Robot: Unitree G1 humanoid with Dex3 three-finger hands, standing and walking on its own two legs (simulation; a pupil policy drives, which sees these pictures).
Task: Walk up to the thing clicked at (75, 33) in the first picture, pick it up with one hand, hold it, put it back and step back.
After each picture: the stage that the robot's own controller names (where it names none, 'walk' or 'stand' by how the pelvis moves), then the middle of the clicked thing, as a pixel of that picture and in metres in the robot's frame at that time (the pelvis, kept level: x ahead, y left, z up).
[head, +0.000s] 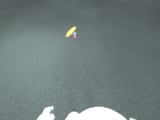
stand; (74, 35) +1.98 +0.46 -0.72
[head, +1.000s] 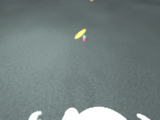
walk; (84, 38) +1.87 +0.15 -0.70
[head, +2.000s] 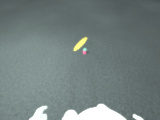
walk; (84, 51) +1.28 +0.09 -0.71
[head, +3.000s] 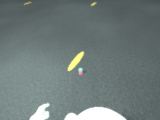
walk; (80, 71) +0.83 +0.15 -0.70
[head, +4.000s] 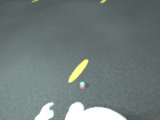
walk; (82, 85) +0.53 +0.14 -0.70
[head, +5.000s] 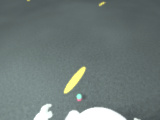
stand; (79, 97) +0.36 +0.13 -0.71
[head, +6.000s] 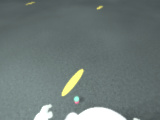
stand; (76, 100) +0.35 +0.16 -0.71
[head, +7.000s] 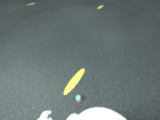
stand; (78, 98) +0.37 +0.15 -0.73
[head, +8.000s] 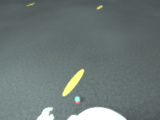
stand; (77, 100) +0.35 +0.16 -0.73
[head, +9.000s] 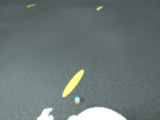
stand; (77, 100) +0.35 +0.16 -0.73
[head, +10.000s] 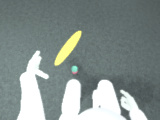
go down; (74, 69) +0.42 +0.13 -0.44
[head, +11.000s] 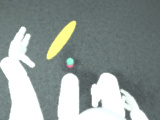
go down; (70, 63) +0.46 +0.14 -0.34
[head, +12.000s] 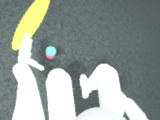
close in; (50, 53) +0.46 +0.18 -0.25
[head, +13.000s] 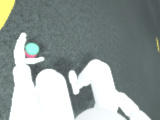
close; (31, 51) +0.46 +0.20 -0.24
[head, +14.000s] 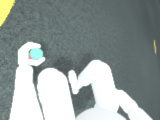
lift; (35, 55) +0.42 +0.19 -0.25
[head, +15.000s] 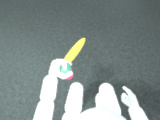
lift; (67, 71) +0.33 +0.17 -0.03
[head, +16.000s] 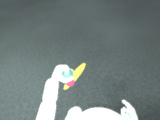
hold; (68, 78) +0.30 +0.16 +0.00
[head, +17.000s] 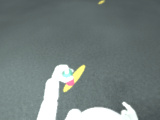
hold; (68, 77) +0.31 +0.17 +0.00
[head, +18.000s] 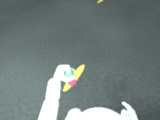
crouch; (70, 77) +0.31 +0.15 -0.01
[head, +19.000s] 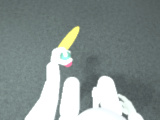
crouch; (66, 59) +0.43 +0.15 -0.10
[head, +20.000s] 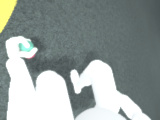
lower; (27, 50) +0.45 +0.23 -0.25
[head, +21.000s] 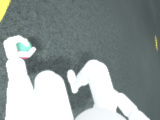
lower; (24, 49) +0.45 +0.23 -0.25
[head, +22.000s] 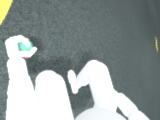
lower; (25, 49) +0.45 +0.22 -0.25
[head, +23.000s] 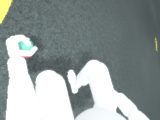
lower; (26, 49) +0.46 +0.22 -0.26
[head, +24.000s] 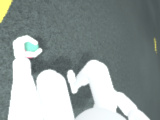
loosen; (30, 49) +0.45 +0.20 -0.26
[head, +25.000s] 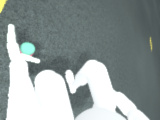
withdraw; (26, 51) +0.44 +0.21 -0.26
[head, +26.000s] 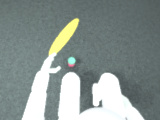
walk; (71, 62) +0.45 +0.14 -0.33
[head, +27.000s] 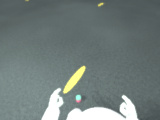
stand; (78, 98) +0.35 +0.12 -0.66
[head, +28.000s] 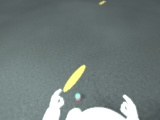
stand; (77, 97) +0.36 +0.13 -0.67
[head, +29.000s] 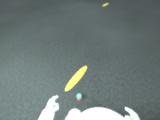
stand; (79, 96) +0.37 +0.12 -0.69
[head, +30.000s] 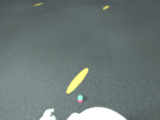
walk; (80, 98) +0.37 +0.14 -0.72
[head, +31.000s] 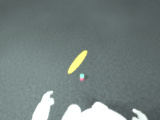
walk; (81, 77) +0.55 +0.09 -0.70
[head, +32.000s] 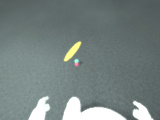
walk; (76, 62) +0.83 +0.23 -0.69
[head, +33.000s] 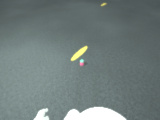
stand; (81, 62) +1.03 +0.16 -0.71
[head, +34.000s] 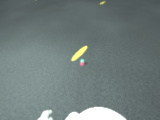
stand; (82, 62) +1.04 +0.16 -0.73
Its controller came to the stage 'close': yes
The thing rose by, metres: 0.71
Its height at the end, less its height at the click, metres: +0.00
